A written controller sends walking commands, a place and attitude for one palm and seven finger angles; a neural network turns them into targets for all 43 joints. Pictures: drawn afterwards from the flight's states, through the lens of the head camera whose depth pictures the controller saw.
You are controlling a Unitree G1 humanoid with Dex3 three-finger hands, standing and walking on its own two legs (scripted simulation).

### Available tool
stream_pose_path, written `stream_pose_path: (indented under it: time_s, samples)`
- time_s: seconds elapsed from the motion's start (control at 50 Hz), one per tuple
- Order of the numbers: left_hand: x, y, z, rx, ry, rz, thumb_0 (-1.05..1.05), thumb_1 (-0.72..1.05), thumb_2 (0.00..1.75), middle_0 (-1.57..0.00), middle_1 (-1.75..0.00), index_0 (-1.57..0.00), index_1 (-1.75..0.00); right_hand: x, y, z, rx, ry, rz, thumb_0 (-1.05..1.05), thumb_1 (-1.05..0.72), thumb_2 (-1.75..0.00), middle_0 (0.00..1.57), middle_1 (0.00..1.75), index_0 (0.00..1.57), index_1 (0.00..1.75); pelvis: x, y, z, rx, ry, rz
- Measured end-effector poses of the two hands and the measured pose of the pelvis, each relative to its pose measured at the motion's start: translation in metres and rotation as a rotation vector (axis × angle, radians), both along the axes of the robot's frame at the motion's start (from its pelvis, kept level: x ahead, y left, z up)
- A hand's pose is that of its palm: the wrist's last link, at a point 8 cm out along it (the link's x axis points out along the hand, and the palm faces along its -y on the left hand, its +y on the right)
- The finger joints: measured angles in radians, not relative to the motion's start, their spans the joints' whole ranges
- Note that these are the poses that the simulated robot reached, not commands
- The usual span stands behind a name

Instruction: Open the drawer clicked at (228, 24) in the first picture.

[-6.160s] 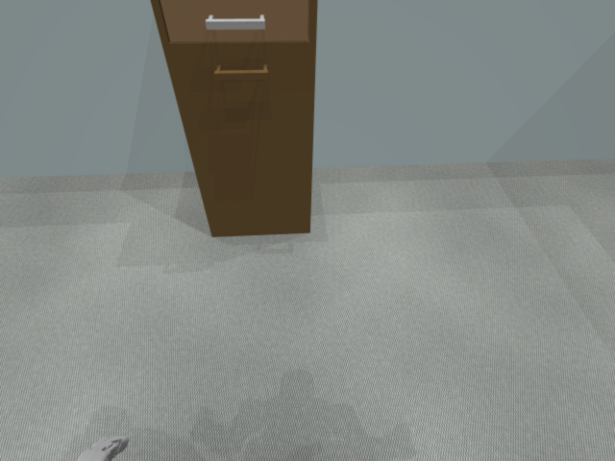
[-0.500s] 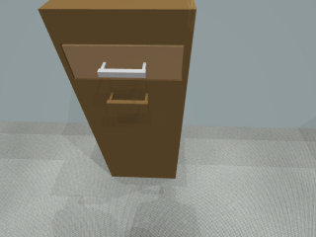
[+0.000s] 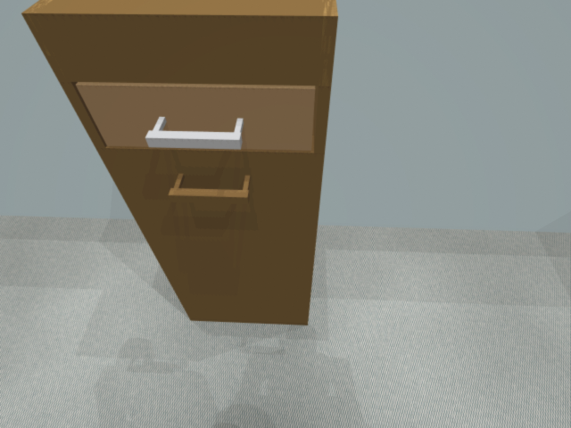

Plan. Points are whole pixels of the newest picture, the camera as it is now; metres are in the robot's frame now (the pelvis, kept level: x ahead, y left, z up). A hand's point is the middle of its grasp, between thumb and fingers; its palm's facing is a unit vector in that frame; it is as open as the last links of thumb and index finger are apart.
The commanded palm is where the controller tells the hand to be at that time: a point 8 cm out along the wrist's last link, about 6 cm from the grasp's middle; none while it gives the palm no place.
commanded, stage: come to a stop and stand still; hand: left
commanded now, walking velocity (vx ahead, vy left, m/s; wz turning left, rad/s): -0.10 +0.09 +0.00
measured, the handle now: (197, 131) +0.54 +0.18 +0.12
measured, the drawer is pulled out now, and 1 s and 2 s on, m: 0.00 0.00 0.00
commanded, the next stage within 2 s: look again from close up in 1.02 s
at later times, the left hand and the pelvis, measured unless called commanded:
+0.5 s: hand out of the picture +0.00 +0.20 -0.17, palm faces +0.04 -0.98 -0.21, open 7.3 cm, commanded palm none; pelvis -0.03 +0.02 +0.00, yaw +0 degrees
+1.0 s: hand out of the picture -0.03 +0.18 -0.17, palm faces +0.04 -0.99 -0.15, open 7.3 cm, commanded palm none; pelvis -0.01 +0.03 +0.00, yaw +0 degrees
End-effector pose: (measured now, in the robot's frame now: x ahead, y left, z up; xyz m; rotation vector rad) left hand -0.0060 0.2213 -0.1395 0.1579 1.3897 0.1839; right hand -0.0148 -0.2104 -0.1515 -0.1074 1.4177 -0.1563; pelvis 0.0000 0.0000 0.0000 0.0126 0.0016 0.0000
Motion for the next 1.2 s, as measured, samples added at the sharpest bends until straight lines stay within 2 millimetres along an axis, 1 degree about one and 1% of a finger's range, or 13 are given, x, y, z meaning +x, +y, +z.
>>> stream_pose_path:
  time_s: [0.12, 0.22, 0.28, 0.36, 0.5, 0.56, 0.62, 0.72, 0.86, 1.0, 1.12, 1.2]
  samples:
    - [0.007, 0.006, 0.001, 0.016, -0.043, 0.004, 0.01, 0.93, 0.89, -0.20, -0.30, -0.20, -0.30, 0.012, -0.006, 0.001, -0.014, -0.037, 0.014, 0.00, -0.91, -0.90, 0.20, 0.30, 0.20, 0.30, -0.008, 0.000, 0.000, -0.003, -0.012, 0.002]
    - [0.012, 0.013, 0.002, 0.014, -0.084, -0.004, 0.01, 0.92, 0.89, -0.20, -0.30, -0.20, -0.30, 0.009, -0.005, 0.005, -0.023, -0.061, 0.024, 0.00, -0.91, -0.90, 0.20, 0.30, 0.20, 0.30, -0.017, 0.005, 0.002, -0.005, -0.021, 0.006]
    - [0.013, 0.017, 0.003, 0.008, -0.101, -0.011, 0.00, 0.92, 0.89, -0.20, -0.30, -0.20, -0.30, 0.000, -0.002, 0.007, -0.023, -0.058, 0.029, 0.00, -0.91, -0.90, 0.20, 0.30, 0.20, 0.30, -0.021, 0.009, 0.003, -0.006, -0.022, 0.006]
    - [0.011, 0.022, 0.004, 0.001, -0.106, -0.015, 0.00, 0.92, 0.89, -0.20, -0.30, -0.20, -0.30, -0.018, 0.006, 0.009, -0.017, -0.028, 0.030, 0.00, -0.91, -0.90, 0.20, 0.30, 0.20, 0.30, -0.026, 0.015, 0.004, -0.007, -0.019, 0.006]
    - [-0.003, 0.030, 0.003, -0.006, -0.068, -0.013, 0.00, 0.92, 0.89, -0.20, -0.30, -0.20, -0.30, -0.048, 0.023, 0.009, 0.002, 0.045, 0.020, 0.00, -0.91, -0.90, 0.20, 0.30, 0.20, 0.30, -0.028, 0.023, 0.004, -0.004, -0.014, 0.008]
    - [-0.011, 0.031, 0.002, -0.011, -0.043, -0.010, 0.00, 0.92, 0.89, -0.19, -0.30, -0.20, -0.30, -0.055, 0.028, 0.009, 0.008, 0.066, 0.015, 0.00, -0.91, -0.90, 0.20, 0.30, 0.20, 0.30, -0.027, 0.026, 0.004, -0.003, -0.014, 0.008]
    - [-0.019, 0.030, 0.000, -0.020, -0.019, -0.005, 0.00, 0.92, 0.89, -0.19, -0.30, -0.20, -0.30, -0.057, 0.033, 0.008, 0.011, 0.075, 0.013, 0.00, -0.91, -0.90, 0.20, 0.30, 0.20, 0.30, -0.026, 0.029, 0.004, -0.003, -0.015, 0.008]
    - [-0.029, 0.025, -0.003, -0.037, 0.011, 0.003, 0.00, 0.92, 0.90, -0.19, -0.30, -0.20, -0.30, -0.051, 0.037, 0.008, 0.012, 0.066, 0.014, 0.00, -0.91, -0.90, 0.20, 0.30, 0.20, 0.30, -0.023, 0.031, 0.004, -0.003, -0.017, 0.007]
    - [-0.035, 0.017, -0.005, -0.060, 0.035, 0.009, 0.01, 0.92, 0.89, -0.19, -0.30, -0.20, -0.30, -0.033, 0.038, 0.007, 0.007, 0.028, 0.021, 0.00, -0.91, -0.90, 0.20, 0.30, 0.20, 0.30, -0.019, 0.032, 0.004, -0.004, -0.018, 0.004]
    - [-0.033, 0.012, -0.006, -0.067, 0.038, 0.009, 0.01, 0.92, 0.89, -0.19, -0.30, -0.20, -0.30, -0.017, 0.036, 0.007, 0.003, -0.003, 0.026, 0.00, -0.91, -0.90, 0.20, 0.30, 0.20, 0.30, -0.014, 0.030, 0.003, -0.005, -0.018, 0.002]
    - [-0.028, 0.012, -0.006, -0.063, 0.033, 0.006, 0.01, 0.92, 0.89, -0.19, -0.30, -0.20, -0.30, -0.011, 0.032, 0.007, -0.002, -0.005, 0.025, 0.00, -0.91, -0.90, 0.20, 0.30, 0.20, 0.30, -0.011, 0.028, 0.003, -0.006, -0.018, 0.000]
    - [-0.027, 0.017, -0.007, -0.037, 0.017, -0.017, 0.01, 0.91, 0.89, -0.20, -0.30, -0.20, -0.30, -0.006, 0.026, 0.003, -0.012, -0.026, 0.018, 0.01, -0.91, -0.90, 0.20, 0.30, 0.20, 0.30, -0.016, 0.031, -0.001, -0.020, -0.015, -0.006]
